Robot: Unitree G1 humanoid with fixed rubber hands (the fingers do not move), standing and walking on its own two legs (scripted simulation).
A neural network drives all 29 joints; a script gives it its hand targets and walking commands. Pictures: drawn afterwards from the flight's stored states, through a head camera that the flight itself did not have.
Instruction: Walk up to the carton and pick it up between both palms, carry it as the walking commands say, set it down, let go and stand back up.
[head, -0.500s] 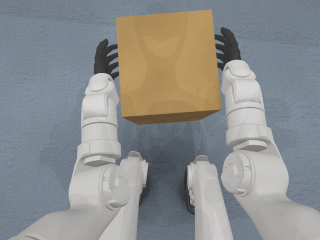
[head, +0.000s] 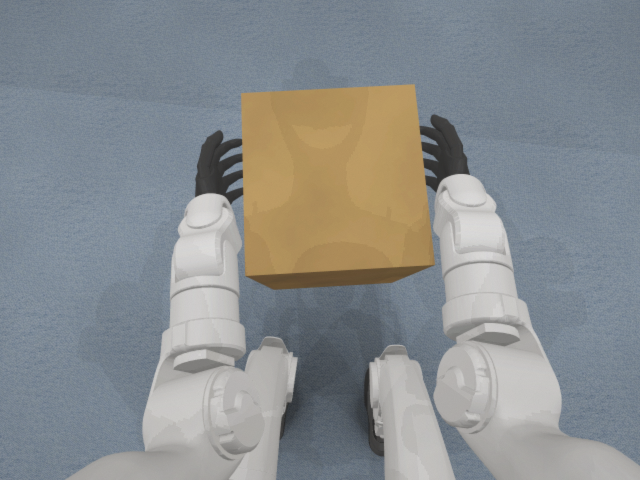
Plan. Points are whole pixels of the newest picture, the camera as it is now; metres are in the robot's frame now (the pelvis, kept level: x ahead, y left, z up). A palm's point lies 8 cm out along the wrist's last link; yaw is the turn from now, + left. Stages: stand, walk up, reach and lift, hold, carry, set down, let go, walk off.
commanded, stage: reach and lift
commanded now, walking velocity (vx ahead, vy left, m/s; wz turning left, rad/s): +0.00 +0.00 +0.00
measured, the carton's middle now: (331, 206) +0.45 +0.02 -0.13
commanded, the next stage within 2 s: none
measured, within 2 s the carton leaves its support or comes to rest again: neither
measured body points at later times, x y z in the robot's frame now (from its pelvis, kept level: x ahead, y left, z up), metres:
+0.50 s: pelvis +0.01 +0.00 +0.07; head +0.20 -0.01 +0.48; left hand +0.42 +0.16 +0.02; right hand +0.45 -0.13 +0.01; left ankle +0.08 +0.14 -0.58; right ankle +0.07 -0.12 -0.58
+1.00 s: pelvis +0.03 +0.00 +0.12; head +0.17 +0.00 +0.55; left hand +0.40 +0.17 +0.09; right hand +0.43 -0.12 +0.08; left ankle +0.08 +0.14 -0.58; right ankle +0.07 -0.12 -0.58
